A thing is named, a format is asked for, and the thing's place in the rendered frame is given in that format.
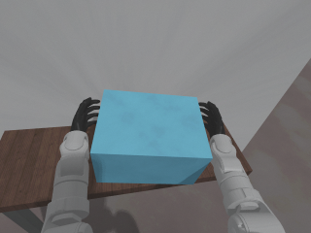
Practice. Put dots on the robot right forearm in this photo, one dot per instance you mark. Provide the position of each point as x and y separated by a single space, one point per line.
237 190

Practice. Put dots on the carton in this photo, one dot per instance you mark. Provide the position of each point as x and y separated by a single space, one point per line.
145 137

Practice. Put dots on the robot left forearm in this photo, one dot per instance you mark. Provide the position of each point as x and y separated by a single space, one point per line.
69 196

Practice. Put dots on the table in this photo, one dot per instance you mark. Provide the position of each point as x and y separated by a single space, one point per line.
28 160

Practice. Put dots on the right robot upper arm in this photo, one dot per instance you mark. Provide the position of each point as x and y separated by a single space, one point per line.
254 222

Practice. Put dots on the robot left hand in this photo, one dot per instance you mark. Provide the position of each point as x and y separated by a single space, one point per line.
80 121

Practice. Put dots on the left robot upper arm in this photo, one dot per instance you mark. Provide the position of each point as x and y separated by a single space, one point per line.
78 227

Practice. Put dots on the robot right hand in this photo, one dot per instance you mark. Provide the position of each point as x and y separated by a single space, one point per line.
214 120

